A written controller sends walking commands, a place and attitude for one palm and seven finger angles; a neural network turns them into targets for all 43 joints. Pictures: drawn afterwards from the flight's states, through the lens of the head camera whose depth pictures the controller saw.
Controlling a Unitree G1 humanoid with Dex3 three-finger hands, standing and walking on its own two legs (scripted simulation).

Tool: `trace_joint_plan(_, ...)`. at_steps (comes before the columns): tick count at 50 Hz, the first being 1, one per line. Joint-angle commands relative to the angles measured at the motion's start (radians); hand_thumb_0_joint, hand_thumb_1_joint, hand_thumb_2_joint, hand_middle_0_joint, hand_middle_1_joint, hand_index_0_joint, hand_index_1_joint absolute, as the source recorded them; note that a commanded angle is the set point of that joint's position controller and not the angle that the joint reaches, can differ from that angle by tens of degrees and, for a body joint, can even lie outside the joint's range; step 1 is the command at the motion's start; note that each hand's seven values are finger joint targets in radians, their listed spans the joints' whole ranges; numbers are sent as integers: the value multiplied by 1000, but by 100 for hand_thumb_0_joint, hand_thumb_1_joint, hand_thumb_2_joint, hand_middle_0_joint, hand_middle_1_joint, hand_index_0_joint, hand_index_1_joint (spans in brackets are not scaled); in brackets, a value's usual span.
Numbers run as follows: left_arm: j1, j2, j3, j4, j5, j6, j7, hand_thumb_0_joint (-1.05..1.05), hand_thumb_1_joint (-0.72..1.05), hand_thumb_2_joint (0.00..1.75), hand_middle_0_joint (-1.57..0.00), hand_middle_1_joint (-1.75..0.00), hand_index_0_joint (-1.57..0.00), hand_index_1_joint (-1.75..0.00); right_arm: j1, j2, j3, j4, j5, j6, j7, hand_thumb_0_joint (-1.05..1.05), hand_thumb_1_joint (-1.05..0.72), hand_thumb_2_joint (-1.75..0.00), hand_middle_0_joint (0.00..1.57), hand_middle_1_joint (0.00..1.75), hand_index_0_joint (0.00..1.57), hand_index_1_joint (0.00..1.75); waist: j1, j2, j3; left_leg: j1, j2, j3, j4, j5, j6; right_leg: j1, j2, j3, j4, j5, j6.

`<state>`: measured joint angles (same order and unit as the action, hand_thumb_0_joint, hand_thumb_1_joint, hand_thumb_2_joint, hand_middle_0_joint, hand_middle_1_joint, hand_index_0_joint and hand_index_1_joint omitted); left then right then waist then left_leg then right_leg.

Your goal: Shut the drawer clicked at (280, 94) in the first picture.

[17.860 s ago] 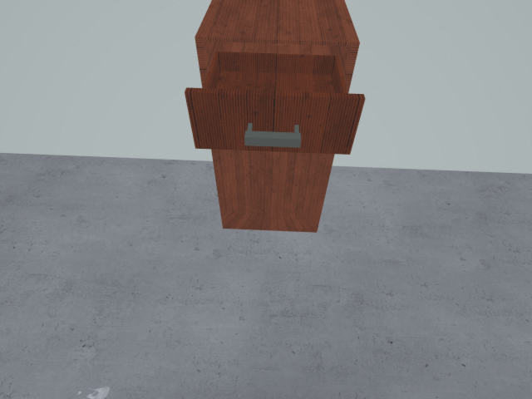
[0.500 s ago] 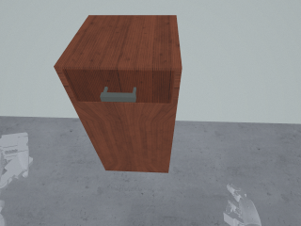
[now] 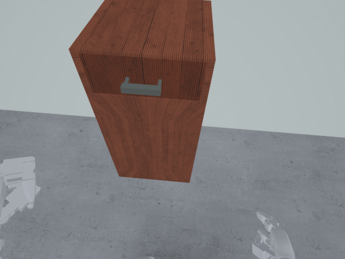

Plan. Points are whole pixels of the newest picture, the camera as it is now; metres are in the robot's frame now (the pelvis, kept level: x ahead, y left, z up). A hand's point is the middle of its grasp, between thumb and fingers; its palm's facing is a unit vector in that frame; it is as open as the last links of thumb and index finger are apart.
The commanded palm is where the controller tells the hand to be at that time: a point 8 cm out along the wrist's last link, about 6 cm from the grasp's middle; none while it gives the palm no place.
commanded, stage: step back with the hand held close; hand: left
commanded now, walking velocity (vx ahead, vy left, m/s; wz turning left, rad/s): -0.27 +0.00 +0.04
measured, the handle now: (142, 85) +0.61 +0.14 +0.02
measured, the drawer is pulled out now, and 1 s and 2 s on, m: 0.00 0.00 0.00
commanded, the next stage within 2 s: stop stepping back and stand still in 0.56 s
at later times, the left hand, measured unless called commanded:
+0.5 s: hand (34, 229) +0.14 +0.20 +0.17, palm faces +0.17 -0.88 -0.45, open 3.2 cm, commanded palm +0.06 +0.26 +0.19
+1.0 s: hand out of the picture +0.02 +0.21 +0.17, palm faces +0.22 -0.87 -0.45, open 3.3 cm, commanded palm -0.03 +0.26 +0.19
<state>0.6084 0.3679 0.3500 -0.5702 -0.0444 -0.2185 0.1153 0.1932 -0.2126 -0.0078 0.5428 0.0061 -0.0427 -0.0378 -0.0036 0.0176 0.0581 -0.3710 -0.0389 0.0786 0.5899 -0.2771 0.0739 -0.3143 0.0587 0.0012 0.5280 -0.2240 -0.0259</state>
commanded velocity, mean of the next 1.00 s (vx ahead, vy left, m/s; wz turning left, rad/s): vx -0.18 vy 0.01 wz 0.03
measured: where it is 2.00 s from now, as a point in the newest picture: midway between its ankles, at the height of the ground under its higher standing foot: outside the picture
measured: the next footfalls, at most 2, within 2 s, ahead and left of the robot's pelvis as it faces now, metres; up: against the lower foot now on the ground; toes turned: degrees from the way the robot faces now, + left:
right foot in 0.54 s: -0.16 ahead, -0.08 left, +0.00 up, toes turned -2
left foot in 0.80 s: -0.08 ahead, +0.11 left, +0.00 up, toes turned -3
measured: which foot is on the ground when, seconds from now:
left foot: down 0.00-0.60, up 0.62-0.78, down 0.80-1.00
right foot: down 0.00-0.10, up 0.12-0.52, down 0.54-1.00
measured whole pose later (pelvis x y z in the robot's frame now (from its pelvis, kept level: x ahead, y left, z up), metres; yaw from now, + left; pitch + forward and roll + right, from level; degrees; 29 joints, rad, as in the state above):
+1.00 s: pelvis -0.18 -0.01 +0.00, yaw -3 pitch -2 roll -1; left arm 0.67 0.42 0.35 -0.63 -0.04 -0.22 0.12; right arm 0.23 -0.21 -0.01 0.58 0.02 -0.09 -0.06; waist -0.03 -0.04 0.03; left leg -0.31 0.02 0.02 0.52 -0.18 0.02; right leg -0.17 0.03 -0.03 0.49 -0.30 -0.02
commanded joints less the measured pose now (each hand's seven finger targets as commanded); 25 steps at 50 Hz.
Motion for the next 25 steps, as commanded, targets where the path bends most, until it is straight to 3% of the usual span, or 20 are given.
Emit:
trace_joint_plan(1, -6, 215, 140, -277, -7, -87, 41, 0, 90, 90, -140, -160, -140, -160, -43, -125, -54, -152, 4, -48, -7, 0, -90, -90, 20, 30, 20, 30, -23, -71, -155, 76, 72, -155, -13, -39, -26, -13, -267, 293, -206, 15, -88)
trace_joint_plan(3, 24, 236, 163, -302, -4, -93, 44, 0, 90, 90, -140, -160, -140, -160, -61, -137, -50, -158, 3, -51, -21, 0, -90, -90, 20, 30, 20, 30, -14, 47, -180, 74, 131, -222, -147, 60, -3, 21, -159, 177, -88, 82, -30)
trace_joint_plan(4, 29, 247, 175, -311, 2, -97, 41, 0, 90, 90, -140, -160, -140, -160, -74, -144, -48, -166, 2, -56, -25, 0, -90, -90, 20, 30, 20, 30, -6, 124, -191, 23, 187, -275, -231, 66, 17, 78, -87, 109, 4, 86, 7)
trace_joint_plan(5, 23, 250, 189, -316, 10, -103, 35, 0, 90, 90, -140, -160, -140, -160, -80, -149, -51, -173, 1, -65, -27, 0, -90, -90, 20, 30, 20, 30, 0, 193, -199, -74, 258, -333, -323, -38, 43, 168, -31, 60, 135, 36, 29)
trace_joint_plan(6, 21, 246, 200, -308, 17, -112, 30, 0, 90, 90, -140, -160, -140, -160, -81, -149, -56, -174, -7, -78, -27, 0, -90, -90, 20, 30, 20, 30, 2, 256, -191, -169, 323, -396, -423, -222, 67, 216, 2, 50, 272, -103, 34)
trace_joint_plan(7, 5, 253, 215, -294, 18, -105, 33, 0, 90, 90, -140, -160, -140, -160, -90, -146, -56, -171, -21, -86, -31, 0, -90, -90, 20, 30, 20, 30, 6, 264, -154, -220, 357, -450, -478, -291, 87, 192, 12, 61, 385, -164, 33)
trace_joint_plan(8, -21, 247, 219, -289, 19, -104, 38, 0, 90, 90, -140, -160, -140, -160, -78, -134, -53, -157, -28, -93, -30, 0, -90, -90, 20, 30, 20, 30, -3, 213, -124, -239, 373, -448, -486, -297, 98, 160, 10, 76, 473, -191, 33)
trace_joint_plan(10, 3, 212, 198, -253, 3, -107, 38, 0, 90, 90, -140, -160, -140, -160, -49, -127, -63, -130, -24, -106, -24, 0, -90, -90, 20, 30, 20, 30, 0, 78, -113, -74, 343, -383, -411, -91, 89, 35, -4, 69, 419, -243, 30)
trace_joint_plan(13, 46, 172, 144, -222, -10, -103, 28, 0, 90, 90, -140, -160, -140, -160, -42, -125, -65, -101, -18, -119, -20, 0, -90, -90, 20, 30, 20, 30, 6, 42, -163, 169, 302, -301, -384, 81, 49, -62, -12, 25, 281, -284, 35)
trace_joint_plan(16, 1, 168, 110, -260, -11, -109, 15, 0, 90, 90, -140, -160, -140, -160, -43, -131, -59, -77, -28, -137, -12, 0, -90, -90, 20, 30, 20, 30, 12, 126, -225, 282, 280, -257, -408, 132, 19, -49, -3, -2, 162, -298, 32)
trace_joint_plan(17, -1, 173, 110, -275, -8, -107, 17, 0, 90, 90, -140, -160, -140, -160, -43, -133, -58, -71, -34, -142, -13, 0, -90, -90, 20, 30, 20, 30, 14, 178, -244, 319, 273, -240, -399, 200, 13, -39, -4, -8, 115, -293, 29)
trace_joint_plan(18, -6, 172, 102, -294, -12, -107, 14, 0, 90, 90, -140, -160, -140, -160, -44, -128, -57, -64, -36, -145, -10, 0, -90, -90, 20, 30, 20, 30, 19, 188, -285, 368, 262, -219, -394, 246, -1, -28, 5, -23, 79, -296, 27)
trace_joint_plan(21, 4, 219, 131, -368, -23, -109, 12, 0, 90, 90, -140, -160, -140, -160, -49, -123, -53, -71, -42, -145, -2, 0, -90, -90, 20, 30, 20, 30, 27, 224, -361, 422, 245, -185, -385, 327, -26, 18, 22, -41, -4, -260, 17)
trace_joint_plan(22, 33, 264, 176, -392, -28, -108, 15, 0, 90, 90, -140, -160, -140, -160, -47, -125, -53, -76, -48, -141, 0, 0, -90, -90, 20, 30, 20, 30, 32, 238, -396, 436, 240, -185, -367, 400, -33, 39, 23, -42, -42, -239, 14)
trace_joint_plan(24, 74, 280, 197, -406, -47, -108, 6, 0, 90, 90, -140, -160, -140, -160, -69, -114, -45, -95, -44, -126, 7, 0, -90, -90, 20, 30, 20, 30, 37, 241, -413, 419, 229, -146, -357, 376, -46, 83, 20, -51, -92, -201, 10)
trace_joint_plan(25, 95, 297, 224, -399, -58, -111, 3, 0, 90, 90, -140, -160, -140, -160, -86, -114, -42, -106, -44, -114, 8, 0, -90, -90, 20, 30, 20, 30, 42, 238, -398, 357, 226, -135, -351, 300, -47, 121, 7, -49, -140, -164, 10)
